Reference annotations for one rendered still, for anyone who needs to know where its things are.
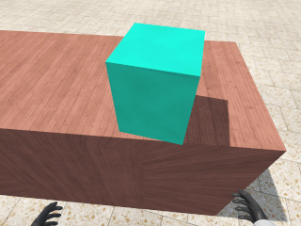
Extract carton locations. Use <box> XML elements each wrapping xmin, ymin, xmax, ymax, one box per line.
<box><xmin>105</xmin><ymin>23</ymin><xmax>205</xmax><ymax>145</ymax></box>

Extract left robot hand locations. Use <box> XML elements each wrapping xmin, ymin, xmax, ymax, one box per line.
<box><xmin>31</xmin><ymin>202</ymin><xmax>63</xmax><ymax>226</ymax></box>

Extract right robot hand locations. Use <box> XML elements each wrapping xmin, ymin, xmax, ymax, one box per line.
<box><xmin>231</xmin><ymin>189</ymin><xmax>268</xmax><ymax>224</ymax></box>

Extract pedestal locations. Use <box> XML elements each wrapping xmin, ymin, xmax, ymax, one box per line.
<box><xmin>0</xmin><ymin>30</ymin><xmax>287</xmax><ymax>217</ymax></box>

